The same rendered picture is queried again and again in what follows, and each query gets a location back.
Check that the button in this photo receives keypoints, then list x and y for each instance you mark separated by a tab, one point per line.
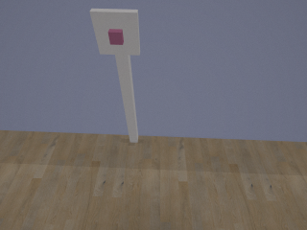
116	36

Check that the panel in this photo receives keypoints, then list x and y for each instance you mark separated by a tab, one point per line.
127	21

